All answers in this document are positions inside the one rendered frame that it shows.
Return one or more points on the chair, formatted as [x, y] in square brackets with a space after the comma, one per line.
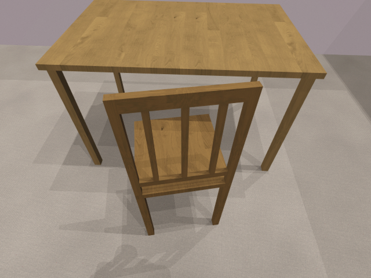
[181, 154]

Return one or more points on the table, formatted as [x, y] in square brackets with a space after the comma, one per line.
[183, 38]

